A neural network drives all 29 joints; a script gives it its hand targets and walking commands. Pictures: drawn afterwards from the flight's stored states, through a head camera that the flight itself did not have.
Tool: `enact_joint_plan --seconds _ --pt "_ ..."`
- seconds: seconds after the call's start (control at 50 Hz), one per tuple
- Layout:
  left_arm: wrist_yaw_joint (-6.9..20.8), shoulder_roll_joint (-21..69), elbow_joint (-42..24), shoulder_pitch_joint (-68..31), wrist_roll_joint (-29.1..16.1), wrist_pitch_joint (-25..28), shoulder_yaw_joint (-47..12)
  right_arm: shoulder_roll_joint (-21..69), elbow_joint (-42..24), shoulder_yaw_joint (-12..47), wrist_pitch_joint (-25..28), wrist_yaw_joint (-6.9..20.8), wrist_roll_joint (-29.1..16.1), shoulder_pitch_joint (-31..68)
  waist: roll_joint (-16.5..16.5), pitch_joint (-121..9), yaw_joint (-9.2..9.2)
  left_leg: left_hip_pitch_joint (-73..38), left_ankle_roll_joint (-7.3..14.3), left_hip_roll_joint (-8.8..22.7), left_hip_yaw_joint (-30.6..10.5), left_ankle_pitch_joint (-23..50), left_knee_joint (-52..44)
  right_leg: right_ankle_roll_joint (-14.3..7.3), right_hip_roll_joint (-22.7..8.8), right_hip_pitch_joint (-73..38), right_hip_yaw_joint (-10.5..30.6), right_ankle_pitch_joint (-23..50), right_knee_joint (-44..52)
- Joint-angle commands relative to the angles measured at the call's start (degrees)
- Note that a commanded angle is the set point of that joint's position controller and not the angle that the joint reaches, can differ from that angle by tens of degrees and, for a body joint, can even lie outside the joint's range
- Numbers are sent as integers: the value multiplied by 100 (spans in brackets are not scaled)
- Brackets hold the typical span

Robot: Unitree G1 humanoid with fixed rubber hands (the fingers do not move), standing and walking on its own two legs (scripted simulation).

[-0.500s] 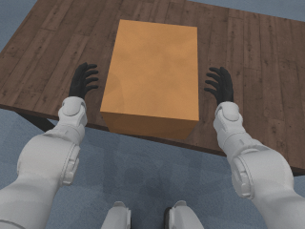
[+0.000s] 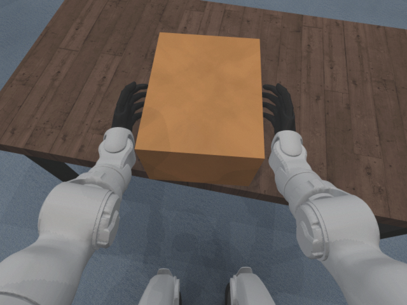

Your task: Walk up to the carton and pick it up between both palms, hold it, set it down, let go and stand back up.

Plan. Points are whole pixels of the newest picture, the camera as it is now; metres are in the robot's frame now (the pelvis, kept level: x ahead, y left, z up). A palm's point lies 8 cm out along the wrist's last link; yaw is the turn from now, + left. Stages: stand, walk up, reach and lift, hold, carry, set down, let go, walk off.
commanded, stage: reach and lift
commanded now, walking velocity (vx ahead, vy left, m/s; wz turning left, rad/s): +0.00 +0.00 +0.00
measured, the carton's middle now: (204, 109) +0.51 +0.01 +0.00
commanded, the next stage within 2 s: none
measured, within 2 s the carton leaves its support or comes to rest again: neither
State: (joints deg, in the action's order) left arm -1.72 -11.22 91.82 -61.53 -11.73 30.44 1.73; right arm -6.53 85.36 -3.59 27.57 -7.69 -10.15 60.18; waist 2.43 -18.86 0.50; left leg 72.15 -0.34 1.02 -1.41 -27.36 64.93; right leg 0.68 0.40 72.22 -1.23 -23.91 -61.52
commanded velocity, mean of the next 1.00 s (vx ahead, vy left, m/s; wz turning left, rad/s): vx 0.00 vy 0.00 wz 0.00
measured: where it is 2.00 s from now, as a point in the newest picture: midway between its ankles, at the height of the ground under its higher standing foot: outside the picture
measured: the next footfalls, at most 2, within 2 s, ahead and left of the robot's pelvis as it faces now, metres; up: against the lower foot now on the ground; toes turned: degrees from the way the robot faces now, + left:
none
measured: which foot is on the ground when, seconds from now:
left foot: down 0.00-1.00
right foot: down 0.00-1.00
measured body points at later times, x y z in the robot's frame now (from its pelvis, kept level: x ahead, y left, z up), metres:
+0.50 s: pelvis +0.00 +0.00 +0.02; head +0.16 +0.01 +0.44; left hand +0.47 +0.17 +0.01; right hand +0.46 -0.14 +0.01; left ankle +0.01 +0.11 -0.64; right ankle +0.03 -0.13 -0.64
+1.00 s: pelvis +0.02 +0.01 +0.04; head +0.19 +0.01 +0.46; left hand +0.47 +0.17 +0.01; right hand +0.46 -0.14 +0.01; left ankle +0.01 +0.11 -0.64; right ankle +0.03 -0.13 -0.64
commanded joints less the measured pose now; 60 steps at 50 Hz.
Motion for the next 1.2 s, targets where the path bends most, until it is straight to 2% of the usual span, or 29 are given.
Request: enact_joint_plan --seconds 0.0,0.14,0.2,0.26,0.32,0.38,0.46,0.58,0.82,1.18 --pt "-76 -762 -888 -2636 162 338 105 -452 -897 -280 356 -42 322 2570 50 -4350 138 -2446 -566 -209 405 3465 -381 8 246 -2987 -216 2670 383" --pt "-59 -378 -1002 -2899 507 422 307 29 -864 -698 373 31 804 2629 269 -4412 150 -2538 -579 -214 404 3434 -374 -61 210 -2900 -235 2523 421" --pt "17 -42 -1039 -2983 791 450 517 461 -890 -911 400 108 1136 2648 309 -4385 139 -2541 -555 -230 419 3391 -409 -69 181 -2988 -248 2499 458" --pt "257 770 -967 -3094 1363 500 868 1460 -925 -1252 469 314 1861 2678 291 -4189 143 -2572 -493 -258 452 3291 -512 -63 139 -3180 -284 2520 561" --pt "767 2633 -454 -3030 2198 631 963 3451 -802 -1417 601 817 3030 2648 385 -3703 183 -2682 -364 -254 446 3045 -704 -91 95 -3360 -367 2585 741" --pt "835 2894 -192 -2723 2650 807 1189 3757 -673 -1734 741 1023 3695 2262 443 -3538 178 -2844 -312 -164 438 3090 -864 -134 94 -3462 -408 2671 858" --pt "739 2770 -151 -2509 2769 923 1325 3798 -463 -1879 808 1055 4020 1838 248 -3353 200 -2898 -266 -71 423 3276 -1080 -89 75 -3633 -390 2812 1010" --pt "703 2674 49 -2147 2835 1067 1459 3947 -211 -1884 899 1039 4270 1438 27 -3011 118 -2803 -193 -35 481 3440 -1283 -21 43 -3995 -339 3142 1148" --pt "602 2765 54 -1785 2862 1178 1389 4048 170 -1772 1074 1036 4223 1152 132 -2724 -21 -3198 -229 34 496 4091 -1324 -69 91 -3760 -359 3303 1376" --pt "540 2881 -1 -1692 2868 1188 1314 3999 348 -1819 1109 1015 4251 1057 164 -2750 -36 -3199 -252 24 509 3899 -1417 -137 136 -3569 -441 3035 1545"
